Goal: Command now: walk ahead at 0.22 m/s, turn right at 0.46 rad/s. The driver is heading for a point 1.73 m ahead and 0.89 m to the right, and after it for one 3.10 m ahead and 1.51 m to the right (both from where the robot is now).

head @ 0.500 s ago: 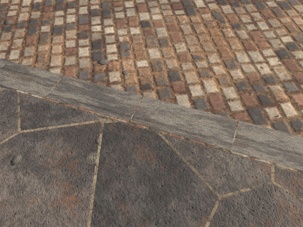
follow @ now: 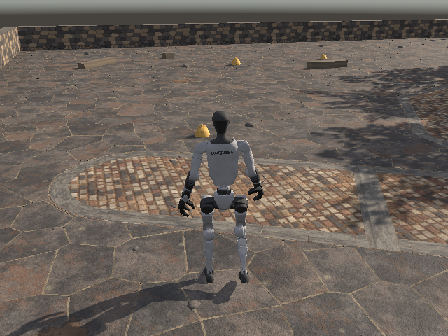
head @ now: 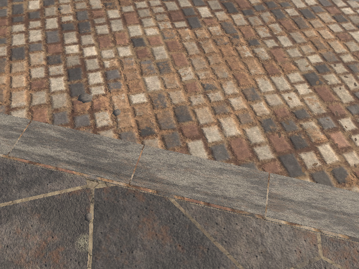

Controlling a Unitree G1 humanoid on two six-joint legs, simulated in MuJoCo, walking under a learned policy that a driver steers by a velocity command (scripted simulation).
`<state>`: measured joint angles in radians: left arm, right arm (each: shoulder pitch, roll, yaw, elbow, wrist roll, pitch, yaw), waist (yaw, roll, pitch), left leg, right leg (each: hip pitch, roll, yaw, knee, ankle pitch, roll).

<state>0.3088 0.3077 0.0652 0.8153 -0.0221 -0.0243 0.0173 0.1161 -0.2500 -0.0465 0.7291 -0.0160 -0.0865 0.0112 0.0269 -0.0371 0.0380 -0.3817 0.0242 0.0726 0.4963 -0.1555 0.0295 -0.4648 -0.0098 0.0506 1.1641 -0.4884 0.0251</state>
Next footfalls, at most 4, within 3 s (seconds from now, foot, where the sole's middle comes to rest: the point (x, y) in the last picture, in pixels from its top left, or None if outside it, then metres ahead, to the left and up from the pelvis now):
0.34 right None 0.14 -0.15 -0.77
0.78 left None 0.20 0.07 -0.77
1.18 right None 0.04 -0.14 -0.77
1.44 left None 0.18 0.06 -0.77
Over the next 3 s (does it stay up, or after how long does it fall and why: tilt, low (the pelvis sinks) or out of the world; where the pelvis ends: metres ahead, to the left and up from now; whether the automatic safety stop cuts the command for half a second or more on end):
stays up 0.31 -0.25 0.01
